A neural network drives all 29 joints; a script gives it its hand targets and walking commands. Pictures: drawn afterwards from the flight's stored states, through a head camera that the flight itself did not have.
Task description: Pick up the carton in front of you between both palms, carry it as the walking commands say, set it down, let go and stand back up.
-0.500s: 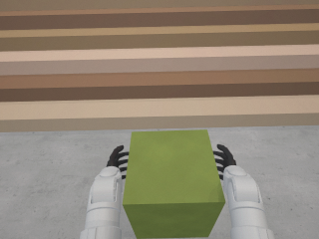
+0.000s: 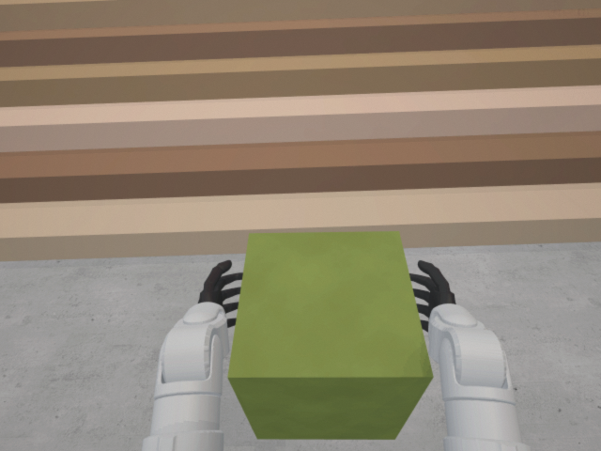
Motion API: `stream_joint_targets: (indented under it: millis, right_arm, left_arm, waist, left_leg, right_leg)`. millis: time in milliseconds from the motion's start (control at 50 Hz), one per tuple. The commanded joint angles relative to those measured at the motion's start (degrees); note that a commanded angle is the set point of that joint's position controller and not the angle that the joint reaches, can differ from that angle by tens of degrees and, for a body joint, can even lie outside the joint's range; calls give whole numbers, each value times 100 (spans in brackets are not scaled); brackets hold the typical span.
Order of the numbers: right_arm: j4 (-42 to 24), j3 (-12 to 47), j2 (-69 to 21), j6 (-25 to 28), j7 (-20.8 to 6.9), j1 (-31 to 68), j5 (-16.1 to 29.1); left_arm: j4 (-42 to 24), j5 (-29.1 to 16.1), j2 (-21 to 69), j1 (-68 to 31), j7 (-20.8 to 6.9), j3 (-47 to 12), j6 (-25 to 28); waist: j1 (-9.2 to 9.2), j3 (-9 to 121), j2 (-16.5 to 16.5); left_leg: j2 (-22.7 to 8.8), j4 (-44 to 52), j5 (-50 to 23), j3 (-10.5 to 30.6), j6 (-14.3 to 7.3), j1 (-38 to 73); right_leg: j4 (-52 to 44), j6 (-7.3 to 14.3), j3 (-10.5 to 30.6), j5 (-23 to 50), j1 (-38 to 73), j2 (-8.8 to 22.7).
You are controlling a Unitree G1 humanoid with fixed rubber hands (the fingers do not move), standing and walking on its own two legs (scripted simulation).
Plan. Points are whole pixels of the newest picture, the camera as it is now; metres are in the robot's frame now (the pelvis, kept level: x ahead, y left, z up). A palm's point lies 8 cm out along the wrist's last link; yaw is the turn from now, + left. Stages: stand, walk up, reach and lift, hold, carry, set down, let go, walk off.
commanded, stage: carry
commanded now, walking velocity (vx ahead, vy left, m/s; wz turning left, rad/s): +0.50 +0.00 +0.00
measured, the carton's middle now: (324, 340) +0.30 +0.00 +0.01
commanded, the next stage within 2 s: none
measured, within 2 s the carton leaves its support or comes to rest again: neither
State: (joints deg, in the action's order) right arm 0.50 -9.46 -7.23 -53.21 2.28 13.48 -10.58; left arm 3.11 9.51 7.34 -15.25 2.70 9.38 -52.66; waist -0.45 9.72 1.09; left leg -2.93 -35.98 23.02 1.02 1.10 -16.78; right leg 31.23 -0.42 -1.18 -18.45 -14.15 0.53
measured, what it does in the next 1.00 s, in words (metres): walks ahead: left foot, then right foot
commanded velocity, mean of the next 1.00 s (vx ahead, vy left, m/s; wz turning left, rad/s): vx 0.50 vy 0.00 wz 0.00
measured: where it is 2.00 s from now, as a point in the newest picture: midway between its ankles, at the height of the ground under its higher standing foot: (327, 272)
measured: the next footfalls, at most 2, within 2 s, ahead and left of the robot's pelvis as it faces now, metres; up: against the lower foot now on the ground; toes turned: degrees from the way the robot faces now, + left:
left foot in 0.14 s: +0.10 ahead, +0.11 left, +0.00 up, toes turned +7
right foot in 0.42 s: +0.33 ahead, -0.12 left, +0.00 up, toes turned -11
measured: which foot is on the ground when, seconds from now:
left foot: up 0.00-0.12, down 0.14-0.44, up 0.46-0.84, down 0.86-1.00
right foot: down 0.00-0.16, up 0.18-0.40, down 0.42-0.90, up 0.92-1.00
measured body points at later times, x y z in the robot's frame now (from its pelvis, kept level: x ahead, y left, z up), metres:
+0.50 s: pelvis +0.25 -0.03 -0.01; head +0.24 -0.04 +0.44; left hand +0.54 +0.11 +0.08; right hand +0.53 -0.19 +0.08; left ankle +0.09 +0.09 -0.68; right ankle +0.29 -0.11 -0.73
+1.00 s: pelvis +0.58 +0.00 +0.00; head +0.60 +0.01 +0.45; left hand +0.87 +0.14 +0.05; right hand +0.85 -0.17 +0.06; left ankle +0.64 +0.07 -0.73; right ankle +0.42 -0.11 -0.63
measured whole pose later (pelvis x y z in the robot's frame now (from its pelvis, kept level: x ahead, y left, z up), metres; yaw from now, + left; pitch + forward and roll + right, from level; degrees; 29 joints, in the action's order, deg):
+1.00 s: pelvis +0.58 +0.00 +0.00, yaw -3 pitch +4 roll +0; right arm -15.9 -5.5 -7.7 -67.1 4.9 8.6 -6.6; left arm -16.8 6.7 7.6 -8.8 5.0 7.1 -68.1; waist 1.5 2.2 -1.2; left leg -1.8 -27.4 10.3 -16.0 -5.3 -21.5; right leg 67.1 1.1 -3.0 -21.3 -20.5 4.5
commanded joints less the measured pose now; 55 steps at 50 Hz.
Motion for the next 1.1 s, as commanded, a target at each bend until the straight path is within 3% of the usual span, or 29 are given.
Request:
stream_joint_targets:
  millis: [0, 40, 100, 120, 140, 160, 180, 200, 220, 260, 320, 380, 400, 420, 440, 460, 500, 520, 560, 600, 760, 820, 840, 860, 880, 900, 960, 1000, 1080]
  right_arm:
    - [-664, 4080, -4915, -487, -1220, 3512, 2230]
    - [-920, 4315, -5094, -731, -1226, 3498, 2604]
    - [-1161, 4315, -5239, -1026, -1174, 2816, 2752]
    - [-1209, 4248, -5239, -1129, -1151, 2514, 2708]
    - [-1261, 4162, -5115, -1200, -1100, 2246, 2571]
    - [-1290, 4099, -5014, -1251, -1039, 2102, 2390]
    - [-1593, 4124, -4997, -1318, -999, 2161, 2340]
    - [-1763, 4180, -5136, -1393, -980, 2239, 2371]
    - [-1964, 4217, -5304, -1429, -989, 2252, 2453]
    - [-2326, 4362, -5353, -1477, -1033, 2460, 2632]
    - [-2425, 4419, -5091, -1611, -1103, 2297, 2802]
    - [-2399, 4424, -4847, -1743, -1165, 2150, 2862]
    - [-2384, 4407, -4740, -1786, -1181, 2139, 2863]
    - [-2393, 4399, -4609, -1846, -1206, 2288, 2875]
    - [-2487, 4443, -4598, -1913, -1234, 2606, 2953]
    - [-2408, 4451, -4701, -1930, -1264, 2748, 2990]
    - [-2330, 4391, -4957, -1879, -1293, 2786, 3014]
    - [-2271, 4370, -5064, -1829, -1281, 2665, 2950]
    - [-2174, 4354, -5265, -1728, -1223, 2426, 2794]
    - [-2077, 4315, -5285, -1639, -1139, 2202, 2609]
    - [-1995, 4317, -5182, -1607, -1036, 1885, 2392]
    - [-2039, 4374, -5207, -1591, -1086, 1940, 2509]
    - [-2001, 4358, -5194, -1576, -1107, 1877, 2525]
    - [-1971, 4344, -5204, -1568, -1129, 1796, 2514]
    - [-1842, 4308, -5178, -1496, -1168, 1855, 2489]
    - [-1858, 4395, -5382, -1470, -1196, 1845, 2597]
    - [-2178, 4553, -5746, -1349, -1236, 2180, 2820]
    - [-2240, 4602, -5775, -1299, -1266, 2094, 2894]
    - [-2234, 4608, -5537, -1268, -1381, 1775, 2926]
  left_arm:
    - [-605, -2054, 4898, -2943, -1241, -3941, -468]
    - [-1201, -2203, 4881, -2975, -1136, -4056, -744]
    - [-1792, -2476, 5008, -2676, -1097, -4282, -1105]
    - [-1870, -2522, 5023, -2442, -1113, -4325, -1215]
    - [-2032, -2627, 5037, -2508, -1166, -4366, -1345]
    - [-2112, -2758, 5080, -2646, -1235, -4434, -1462]
    - [-2130, -2812, 5176, -2677, -1300, -4487, -1505]
    - [-2104, -2828, 5220, -2587, -1339, -4450, -1531]
    - [-2196, -2857, 5265, -2441, -1350, -4423, -1555]
    - [-2465, -2819, 5198, -2387, -1309, -4438, -1576]
    - [-2530, -2670, 5096, -2069, -1168, -4368, -1643]
    - [-2432, -2485, 4906, -1710, -1082, -4198, -1743]
    - [-2378, -2441, 4835, -1682, -1076, -4144, -1778]
    - [-2283, -2354, 4705, -1572, -1064, -4063, -1814]
    - [-2163, -2264, 4686, -1686, -1058, -3988, -1815]
    - [-2278, -2335, 4836, -1926, -1057, -4053, -1837]
    - [-2442, -2491, 5165, -2172, -1080, -4183, -1818]
    - [-2529, -2561, 5309, -2306, -1106, -4274, -1788]
    - [-2577, -2689, 5441, -2330, -1168, -4395, -1733]
    - [-2633, -2823, 5365, -2330, -1239, -4495, -1715]
    - [-2329, -2768, 5089, -1878, -1374, -4383, -1708]
    - [-2382, -2719, 5078, -1877, -1362, -4389, -1687]
    - [-2418, -2697, 5040, -1869, -1357, -4402, -1682]
    - [-2404, -2665, 4965, -1940, -1359, -4398, -1675]
    - [-2583, -2736, 5079, -2097, -1356, -4488, -1698]
    - [-2555, -2702, 5085, -2158, -1360, -4505, -1653]
    - [-2486, -2673, 5530, -2091, -1334, -4540, -1464]
    - [-2391, -2567, 5653, -1771, -1274, -4535, -1371]
    - [-2305, -2349, 5637, -1319, -1148, -4571, -1229]
  waist:
    - [-149, -114, -1683]
    - [-136, 202, -1069]
    - [-31, 909, -875]
    - [54, 1200, -558]
    - [168, 1304, 793]
    - [196, 954, 1644]
    - [222, 653, 1180]
    - [235, 539, 714]
    - [230, 707, 448]
    - [182, 703, 451]
    - [163, 641, 830]
    - [55, 776, 508]
    - [0, 1014, 292]
    - [-172, 1144, -638]
    - [-189, 1061, -1785]
    - [-131, 916, -1395]
    - [-104, 858, -454]
    - [-79, 878, -213]
    - [-65, 899, -441]
    - [-66, 811, -609]
    - [-99, 15, -1026]
    - [15, 415, -1085]
    - [117, 766, -884]
    - [298, 1144, -419]
    - [232, 1614, 1268]
    - [189, 1374, 1284]
    - [143, 1198, 37]
    - [112, 1239, 287]
    - [119, 901, 593]
  left_leg:
    - [136, -684, 818, -665, -35, -2578]
    - [141, -103, 611, -733, -83, -2073]
    - [420, 1347, -855, -1256, -49, 480]
    - [53, 1577, -965, -824, -159, 1961]
    - [-1114, 2152, -104, 1073, -636, 2851]
    - [-2002, 2158, -944, 2482, -1276, 3273]
    - [-2256, 2069, -1758, 2584, -1598, 3253]
    - [-2178, 1971, -2626, 2259, -1551, 3223]
    - [-2109, 2048, -2280, 1892, -1428, 3300]
    - [-1642, 2229, -2094, 926, -995, 2849]
    - [-1206, 2208, -2090, -105, -716, 1951]
    - [-856, 1124, -2191, -927, -408, 651]
    - [-709, 311, -2226, -1200, -238, 2]
    - [-339, -1197, -1276, -1426, 46, -830]
    - [309, -2568, 457, -1151, 173, -2282]
    - [-38, -3347, 691, -419, -35, -2751]
    - [-466, -3514, 136, -184, -220, -2773]
    - [-564, -3149, -239, -141, -210, -2601]
    - [-479, -2415, -633, -328, -164, -2245]
    - [-341, -1769, -831, -556, -108, -2205]
    - [87, 519, -2078, -1485, -244, -1535]
    - [457, 894, -2007, -1923, -386, 41]
    - [486, 898, -1669, -1931, -392, 1147]
    - [-403, 1104, -835, -738, -472, 2249]
    - [-2028, 1916, 162, 2280, -1384, 3340]
    - [-2226, 2493, -678, 2964, -1544, 3305]
    - [-1787, 2197, -2301, 1162, -1070, 2405]
    - [-1570, 2353, -2338, 471, -819, 2116]
    - [-1314, 2488, -2619, -255, -790, 2164]
  right_leg:
    - [-1927, 1089, 2893, -682, 1527, 1919]
    - [-1606, 1081, 2125, 407, 1569, 1708]
    - [-707, 535, 421, 656, 520, 985]
    - [-10, 337, -24, 570, -486, 775]
    - [1467, 46, -650, 102, -1683, 372]
    - [1977, -31, -662, -1011, -2974, 9]
    - [2281, 101, -279, -1529, -3460, 275]
    - [2488, 146, -230, -1683, -3579, 323]
    - [2262, 166, -199, -1503, -3610, 416]
    - [1280, 135, -395, -677, -2943, 400]
    - [277, 53, -922, 233, -1604, 71]
    - [-454, 139, -1510, 1054, 638, -263]
    - [-401, 239, -1239, 773, 1714, -33]
    - [-1168, 514, 636, -571, 2302, 1123]
    - [-1936, 1300, 3127, -746, 2864, 2392]
    - [-1941, 1548, 3325, -228, 2677, 2627]
    - [-1776, 1339, 2336, 707, 2188, 2263]
    - [-1859, 1129, 1858, 943, 1986, 2129]
    - [-1989, 851, 1056, 1370, 1815, 1864]
    - [-2038, 807, 558, 1790, 1869, 1659]
    - [-1851, 618, -595, 3290, 1798, 1233]
    - [-585, 396, -1166, 4682, 1676, 1113]
    - [380, 271, -1295, 4358, 1194, 949]
    - [1645, 143, -1190, 2848, 280, 826]
    - [3461, -125, -934, 830, -1398, 43]
    - [4273, -19, -234, -783, -2251, -97]
    - [3979, 253, 146, -77, -2269, 659]
    - [3267, 212, -27, 279, -1939, 679]
    - [2011, 45, -450, 668, -2196, 518]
